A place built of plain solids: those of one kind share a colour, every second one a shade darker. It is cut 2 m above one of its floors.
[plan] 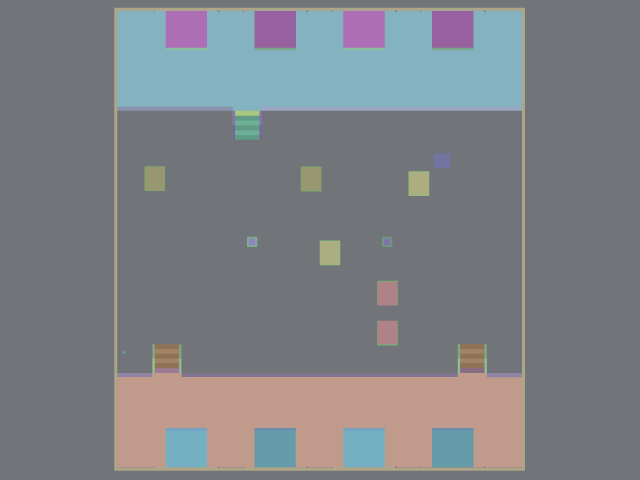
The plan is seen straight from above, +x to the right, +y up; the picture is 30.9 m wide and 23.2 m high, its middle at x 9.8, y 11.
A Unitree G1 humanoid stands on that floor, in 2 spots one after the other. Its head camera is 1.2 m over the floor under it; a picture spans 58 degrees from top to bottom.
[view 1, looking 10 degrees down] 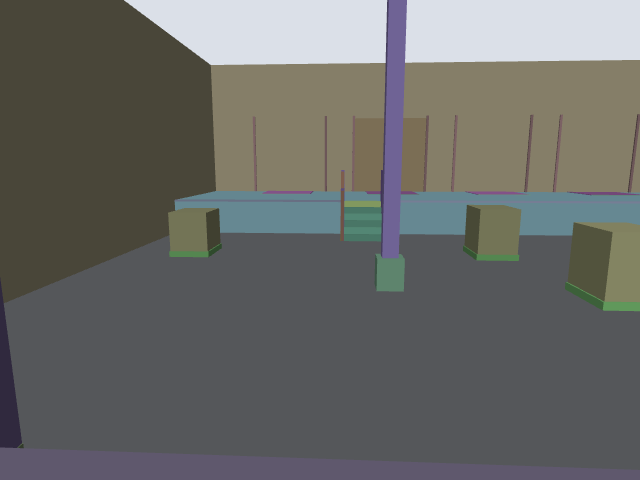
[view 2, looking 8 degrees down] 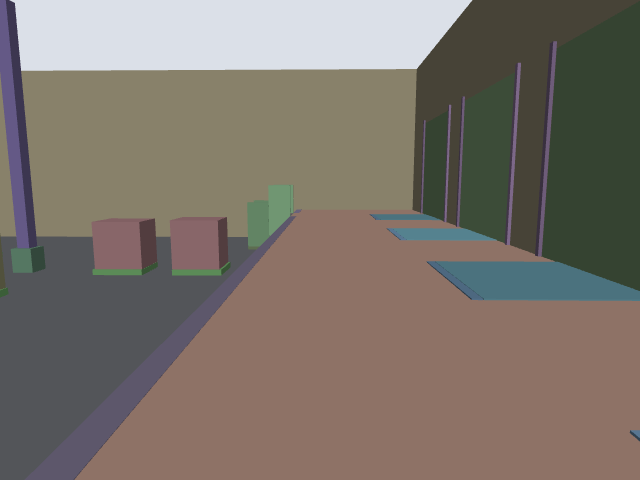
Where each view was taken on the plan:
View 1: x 5.64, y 2.97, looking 93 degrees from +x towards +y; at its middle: ground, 13.24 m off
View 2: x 2.40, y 3.35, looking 1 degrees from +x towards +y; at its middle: south_deck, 8.62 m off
